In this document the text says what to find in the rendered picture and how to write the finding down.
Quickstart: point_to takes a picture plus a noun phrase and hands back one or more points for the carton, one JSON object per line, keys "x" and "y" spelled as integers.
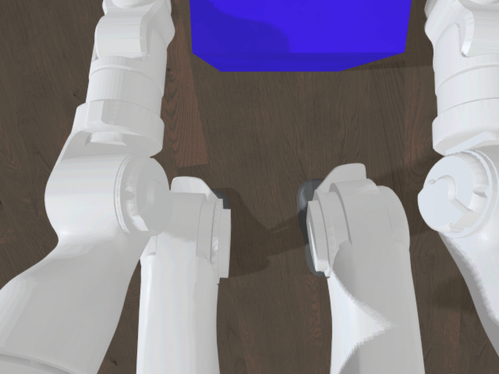
{"x": 297, "y": 35}

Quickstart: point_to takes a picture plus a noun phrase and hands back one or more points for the left robot upper arm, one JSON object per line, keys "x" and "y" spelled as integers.
{"x": 59, "y": 316}

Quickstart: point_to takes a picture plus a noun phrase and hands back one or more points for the left robot shin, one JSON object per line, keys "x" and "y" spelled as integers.
{"x": 181, "y": 184}

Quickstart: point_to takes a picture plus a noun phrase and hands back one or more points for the right robot upper arm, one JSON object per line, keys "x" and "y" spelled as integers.
{"x": 460, "y": 200}

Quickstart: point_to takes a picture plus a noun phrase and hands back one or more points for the right robot shin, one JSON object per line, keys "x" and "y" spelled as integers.
{"x": 396, "y": 212}

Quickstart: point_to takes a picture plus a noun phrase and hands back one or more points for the right robot forearm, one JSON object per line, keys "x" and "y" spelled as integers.
{"x": 465, "y": 38}

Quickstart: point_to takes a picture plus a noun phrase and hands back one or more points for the robot shin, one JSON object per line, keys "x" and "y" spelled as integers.
{"x": 396, "y": 212}
{"x": 181, "y": 184}

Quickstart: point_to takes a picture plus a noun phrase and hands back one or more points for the left robot forearm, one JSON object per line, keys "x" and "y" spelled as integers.
{"x": 126, "y": 82}

